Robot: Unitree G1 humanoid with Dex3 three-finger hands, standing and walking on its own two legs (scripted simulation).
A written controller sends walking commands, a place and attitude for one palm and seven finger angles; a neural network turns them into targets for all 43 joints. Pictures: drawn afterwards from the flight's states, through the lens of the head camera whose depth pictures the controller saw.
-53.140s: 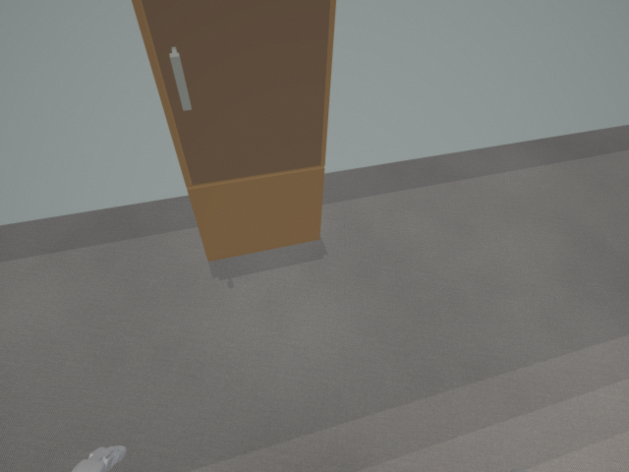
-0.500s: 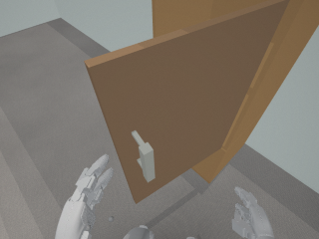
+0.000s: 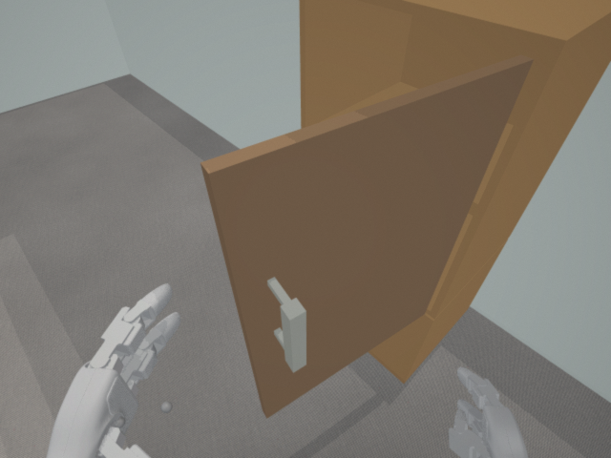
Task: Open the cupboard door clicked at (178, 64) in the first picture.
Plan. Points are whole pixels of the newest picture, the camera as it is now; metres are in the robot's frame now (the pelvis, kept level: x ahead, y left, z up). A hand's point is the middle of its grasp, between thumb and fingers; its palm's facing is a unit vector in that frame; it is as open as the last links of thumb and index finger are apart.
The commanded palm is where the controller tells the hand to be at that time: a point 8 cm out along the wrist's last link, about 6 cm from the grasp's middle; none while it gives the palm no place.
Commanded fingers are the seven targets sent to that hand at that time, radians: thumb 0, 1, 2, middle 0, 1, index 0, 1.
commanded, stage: draw the hand back to the body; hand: left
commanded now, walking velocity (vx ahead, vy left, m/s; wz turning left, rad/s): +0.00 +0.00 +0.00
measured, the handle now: (286, 325) +0.27 +0.05 +0.06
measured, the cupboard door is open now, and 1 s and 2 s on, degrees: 79 79 79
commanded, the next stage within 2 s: step back with the hand held close in 1.10 s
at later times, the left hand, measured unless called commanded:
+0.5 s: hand (51, 337) +0.18 +0.25 +0.18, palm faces +0.32 -0.87 -0.38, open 11.8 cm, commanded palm +0.13 +0.29 +0.20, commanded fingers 0.00 0.55 0.75 -0.19 -0.30 -0.19 -0.30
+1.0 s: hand (39, 299) +0.21 +0.26 +0.20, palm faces +0.38 -0.83 -0.40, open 7.5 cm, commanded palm +0.16 +0.30 +0.23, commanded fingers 0.00 0.90 0.90 -0.20 -0.30 -0.20 -0.30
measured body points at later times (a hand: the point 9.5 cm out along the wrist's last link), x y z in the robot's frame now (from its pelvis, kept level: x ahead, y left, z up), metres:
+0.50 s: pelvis +0.01 +0.02 +0.04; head -0.01 +0.01 +0.49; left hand +0.16 +0.29 +0.20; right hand +0.20 -0.18 -0.03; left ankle +0.02 +0.08 -0.68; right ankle -0.02 -0.09 -0.68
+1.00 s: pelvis +0.02 +0.01 +0.05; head +0.00 -0.01 +0.50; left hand +0.18 +0.30 +0.23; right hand +0.21 -0.22 -0.02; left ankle +0.02 +0.08 -0.68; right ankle -0.02 -0.09 -0.68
